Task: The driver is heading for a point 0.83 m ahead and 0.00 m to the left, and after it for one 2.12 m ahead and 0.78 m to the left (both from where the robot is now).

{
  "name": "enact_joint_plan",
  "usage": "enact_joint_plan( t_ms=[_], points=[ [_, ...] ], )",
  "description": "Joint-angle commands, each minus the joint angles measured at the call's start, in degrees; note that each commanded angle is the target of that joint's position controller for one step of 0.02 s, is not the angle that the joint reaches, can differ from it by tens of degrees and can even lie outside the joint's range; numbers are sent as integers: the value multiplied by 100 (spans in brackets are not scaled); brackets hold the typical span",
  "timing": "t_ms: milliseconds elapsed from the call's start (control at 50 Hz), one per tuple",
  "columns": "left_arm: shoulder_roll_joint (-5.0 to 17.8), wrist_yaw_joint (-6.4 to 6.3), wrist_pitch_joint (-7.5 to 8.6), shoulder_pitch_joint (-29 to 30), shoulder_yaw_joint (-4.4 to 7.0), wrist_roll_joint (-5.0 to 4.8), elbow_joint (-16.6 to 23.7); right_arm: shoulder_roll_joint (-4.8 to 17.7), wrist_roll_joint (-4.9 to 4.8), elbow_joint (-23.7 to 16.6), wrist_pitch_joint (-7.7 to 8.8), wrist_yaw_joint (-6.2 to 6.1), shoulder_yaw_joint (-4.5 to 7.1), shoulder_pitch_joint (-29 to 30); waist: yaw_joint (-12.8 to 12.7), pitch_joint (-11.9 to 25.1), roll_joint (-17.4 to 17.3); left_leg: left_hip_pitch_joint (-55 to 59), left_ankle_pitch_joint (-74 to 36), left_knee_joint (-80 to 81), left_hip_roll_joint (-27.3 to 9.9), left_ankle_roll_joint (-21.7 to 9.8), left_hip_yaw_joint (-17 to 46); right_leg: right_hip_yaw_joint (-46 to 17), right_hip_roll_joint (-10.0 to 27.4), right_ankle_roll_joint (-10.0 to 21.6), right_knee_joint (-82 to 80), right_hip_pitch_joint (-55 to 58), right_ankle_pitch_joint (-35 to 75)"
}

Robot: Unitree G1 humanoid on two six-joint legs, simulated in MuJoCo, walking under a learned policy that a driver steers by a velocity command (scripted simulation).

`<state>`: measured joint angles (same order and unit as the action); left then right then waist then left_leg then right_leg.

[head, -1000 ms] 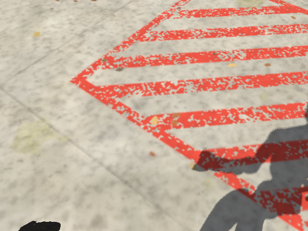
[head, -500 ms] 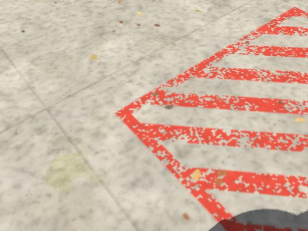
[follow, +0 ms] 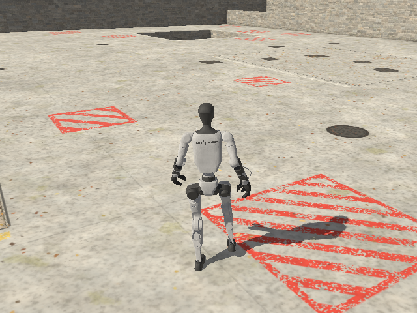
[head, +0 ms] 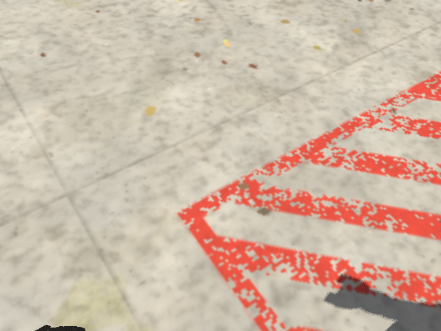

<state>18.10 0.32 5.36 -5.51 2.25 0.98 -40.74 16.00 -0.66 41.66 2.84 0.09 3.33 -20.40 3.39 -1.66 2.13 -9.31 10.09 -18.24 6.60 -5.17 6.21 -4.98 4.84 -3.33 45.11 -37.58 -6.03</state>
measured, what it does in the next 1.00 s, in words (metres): walks ahead: right foot, then left foot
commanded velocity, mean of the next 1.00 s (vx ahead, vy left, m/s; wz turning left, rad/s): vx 0.50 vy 0.00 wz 0.13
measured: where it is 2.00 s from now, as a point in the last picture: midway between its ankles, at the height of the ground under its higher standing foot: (190, 219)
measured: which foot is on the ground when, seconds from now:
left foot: down 0.00-0.20, up 0.22-0.66, down 0.68-1.00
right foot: up 0.00-0.18, down 0.20-0.68, up 0.70-1.00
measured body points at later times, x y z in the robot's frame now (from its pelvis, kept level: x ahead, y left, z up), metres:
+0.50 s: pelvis +0.27 -0.03 +0.00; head +0.29 -0.03 +0.45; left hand +0.22 +0.25 -0.12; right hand +0.51 -0.24 -0.09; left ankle +0.35 +0.15 -0.69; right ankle +0.26 -0.15 -0.75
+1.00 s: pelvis +0.51 +0.09 +0.00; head +0.52 +0.09 +0.45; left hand +0.64 +0.37 -0.11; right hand +0.57 -0.19 -0.12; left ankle +0.44 +0.17 -0.75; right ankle +0.67 -0.07 -0.68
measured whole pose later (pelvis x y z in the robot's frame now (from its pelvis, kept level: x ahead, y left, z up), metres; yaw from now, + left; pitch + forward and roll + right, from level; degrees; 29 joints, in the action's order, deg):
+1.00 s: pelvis +0.51 +0.09 +0.00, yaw +4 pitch +0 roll +2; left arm 17.7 1.0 1.6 -10.1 3.9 -1.4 -44.5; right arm 15.5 1.0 48.1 5.4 0.0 3.9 -18.6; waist 3.3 -1.3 2.9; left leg -1.0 12.7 -13.4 1.8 -2.1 -10.3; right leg -3.6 5.9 -0.8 50.0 -39.2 -1.8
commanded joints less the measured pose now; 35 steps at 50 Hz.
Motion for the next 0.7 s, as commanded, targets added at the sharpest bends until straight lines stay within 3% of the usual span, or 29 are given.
enact_joint_plan(
  t_ms=[20, 120, 160, 180, 200, 220, 240, 260, 280, 300, 320, 360, 420, 460, 520, 600, 640, 660, 680, 700],
  points=[
    [227, 34, 77, 506, 31, -33, 449, 1047, -44, -345, 69, -100, 289, 122, -29, 74, -560, -678, -842, 584, -1144, -772, 954, 182, -347, -64, -1015, 812, 1089],
    [492, 103, 151, 824, 135, -123, 611, 992, -99, -157, -18, -138, 293, -194, -13, 92, -705, 32, -486, -68, -1410, -600, 1672, -77, -469, 129, -1700, 1109, 718],
    [590, 90, 192, 439, 209, -128, 530, 962, -78, -161, -77, -141, 298, -110, -239, 189, -868, 153, -758, -487, -1389, -492, 1852, 33, -499, 323, -1909, 1662, 270],
    [718, 50, 211, -70, 290, -92, 415, 803, -58, -192, -85, -127, 242, -64, -497, 498, -825, 16, -1012, -1031, -1126, -338, 1708, 67, -409, 502, -2098, 2506, 276],
    [988, 0, 227, -895, 376, -5, 340, 489, 14, -295, -67, -102, 121, -26, -866, 1258, -405, -602, -512, -2446, -807, -138, 1312, -635, 414, 866, -1916, 3949, 123],
    [1387, -11, 127, -1509, 499, 17, 160, 151, -132, -387, -20, -102, 11, -800, -674, 2102, 1276, -2615, 1874, -4315, 8, 301, 442, -2979, 1725, 1781, -2188, 5984, -946],
    [992, 32, 83, -1545, 424, -136, 154, 627, -155, -346, 3, -120, 70, -809, -721, 1889, 1253, -3429, 2364, -5232, -403, 382, 475, -3959, 1986, 1787, -2605, 5886, -2190],
    [647, 23, 66, -1344, 332, -134, 189, 951, -138, -354, -12, -121, 167, -262, -853, 1119, 635, -3617, 1834, -5504, -605, 429, 483, -3261, 1703, 1564, -2776, 5181, -2307],
    [540, 29, 40, -1072, 283, -70, 190, 924, -81, -407, -34, -132, 169, 87, -774, 635, 225, -3463, 1420, -5445, -775, 465, 269, -2521, 1449, 1426, -2870, 4455, -1683],
    [431, 47, 28, -903, 245, -34, 129, 830, -13, -472, -21, -118, 168, 334, -677, 267, 130, -3342, 1155, -5180, -898, 470, 231, -2018, 1216, 1420, -3026, 3848, -1053],
    [339, 49, 45, -813, 206, 6, 86, 713, -28, -485, -23, -89, 167, 336, -522, 155, 297, -3082, 990, -4968, -1031, 452, 217, -1622, 1034, 1392, -3163, 3464, -650],
    [278, 72, 86, -779, 201, -45, -13, 476, -67, -449, -52, -52, 119, 277, -404, 111, 446, -2788, 920, -4533, -1087, 457, 62, -1102, 839, 1448, -3408, 3122, -205],
    [549, 75, 118, -876, 282, -128, -178, 295, 29, -592, -33, -14, 24, 710, -426, 23, 296, -2864, 448, -3583, -1211, 515, -111, -698, 902, 1630, -3666, 3064, 386],
    [668, 65, 84, -921, 310, -160, -251, 233, 39, -647, 28, 47, -35, 1043, -519, 14, 218, -2691, -187, -2825, -1240, 516, -255, -345, 809, 1578, -3732, 3049, 617],
    [810, 51, 18, -1168, 330, -217, -398, 235, -7, -742, 97, 125, -72, 1602, -714, -44, 222, -2242, -856, -1943, -1096, 528, -475, 31, 707, 1444, -3708, 2998, 701],
    [935, 42, -93, -1533, 350, -298, -644, 404, -44, -927, 127, 187, -34, 2085, -748, -179, 271, -2022, -638, -1356, -983, 357, -500, -84, 999, 1313, -3482, 3414, 766],
    [1013, 19, -168, -1483, 353, -322, -700, 579, -24, -842, 163, 185, 62, 1696, -383, -11, 274, -1211, -501, -952, -811, 206, -622, -80, 975, 1167, -2952, 3423, 1468],
    [925, 9, -182, -1497, 310, -311, -706, 807, 11, -618, 164, 144, 195, 1017, -42, 404, 162, -152, -504, -786, -689, 81, -707, 118, 706, 1024, -2141, 3215, 2079],
    [656, 8, -160, -1447, 190, -213, -608, 1147, 77, -423, 153, 74, 334, 65, 400, 1118, -97, 1368, -527, -954, -1291, -170, -144, 344, 398, 795, -766, 2390, 1433],
    [6, 21, -76, -1942, -24, -127, -406, 1748, 162, -358, 88, 11, 462, -472, 317, 1989, -1521, 3322, 205, -679, -2873, -940, 2174, 739, -448, 354, 1441, 270, -1261]
  ],
)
